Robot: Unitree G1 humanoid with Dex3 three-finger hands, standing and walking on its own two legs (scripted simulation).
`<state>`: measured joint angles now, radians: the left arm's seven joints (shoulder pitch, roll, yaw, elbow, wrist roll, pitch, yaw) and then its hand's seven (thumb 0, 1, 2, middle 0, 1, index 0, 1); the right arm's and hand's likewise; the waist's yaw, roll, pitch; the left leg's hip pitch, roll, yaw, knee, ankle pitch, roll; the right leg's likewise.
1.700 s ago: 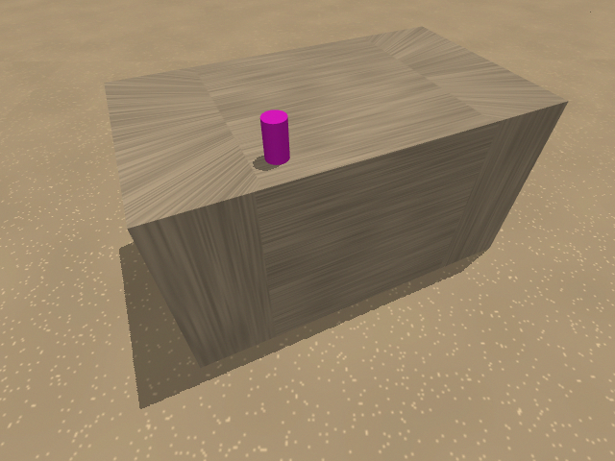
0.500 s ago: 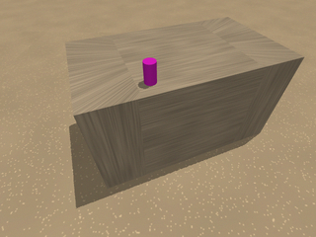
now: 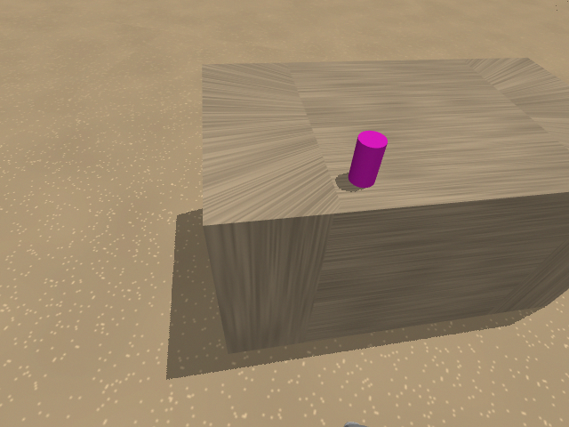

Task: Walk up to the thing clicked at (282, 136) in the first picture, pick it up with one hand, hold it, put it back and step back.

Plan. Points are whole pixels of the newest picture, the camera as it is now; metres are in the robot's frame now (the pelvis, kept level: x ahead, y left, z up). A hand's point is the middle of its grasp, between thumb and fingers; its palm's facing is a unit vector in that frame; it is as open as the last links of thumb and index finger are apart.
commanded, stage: walk up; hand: right
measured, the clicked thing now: (366, 160) +0.68 -0.16 -0.01
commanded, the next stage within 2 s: stand in 1.92 s
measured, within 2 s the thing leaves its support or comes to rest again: neither
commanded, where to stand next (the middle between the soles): +0.24 -0.03 m, yaw +11 degrees
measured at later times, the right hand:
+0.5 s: hand (467, 356) +0.29 -0.31 -0.14, palm faces -0.21 +0.88 -0.42, open 7.4 cm
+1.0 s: hand (436, 332) +0.34 -0.28 -0.16, palm faces -0.22 +0.90 -0.36, open 7.4 cm
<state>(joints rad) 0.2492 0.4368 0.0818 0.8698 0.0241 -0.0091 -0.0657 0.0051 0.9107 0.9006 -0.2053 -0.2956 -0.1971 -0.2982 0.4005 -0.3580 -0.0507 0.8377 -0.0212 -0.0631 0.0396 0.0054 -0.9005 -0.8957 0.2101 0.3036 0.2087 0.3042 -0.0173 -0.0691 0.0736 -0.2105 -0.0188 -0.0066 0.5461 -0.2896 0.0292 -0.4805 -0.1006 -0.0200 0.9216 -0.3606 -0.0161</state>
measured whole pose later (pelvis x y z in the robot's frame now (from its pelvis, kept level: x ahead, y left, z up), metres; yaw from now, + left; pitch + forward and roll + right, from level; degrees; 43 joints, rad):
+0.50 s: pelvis +0.16 -0.05 -0.01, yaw +8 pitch -2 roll +0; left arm 0.32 0.39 0.05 0.81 0.02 -0.04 -0.03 0.00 0.91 0.90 -0.21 -0.30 -0.20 -0.30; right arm 0.28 -0.42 -0.06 0.81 -0.01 -0.04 0.01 0.01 -0.91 -0.90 0.21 0.30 0.20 0.30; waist 0.06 0.00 0.11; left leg -0.44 0.02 0.02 0.75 -0.28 0.02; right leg -0.25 -0.06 -0.14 0.62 -0.33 -0.02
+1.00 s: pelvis +0.18 -0.05 -0.01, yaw +11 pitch -3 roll -1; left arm 0.16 0.40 0.02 0.97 0.01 -0.01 0.00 0.00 0.91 0.90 -0.21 -0.30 -0.20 -0.30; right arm 0.11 -0.38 -0.03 0.96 -0.01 0.01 0.02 0.01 -0.90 -0.90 0.21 0.30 0.21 0.30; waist 0.03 0.03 0.09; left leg -0.39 0.00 -0.01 0.69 -0.25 0.02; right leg -0.24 -0.06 -0.05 0.67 -0.38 0.04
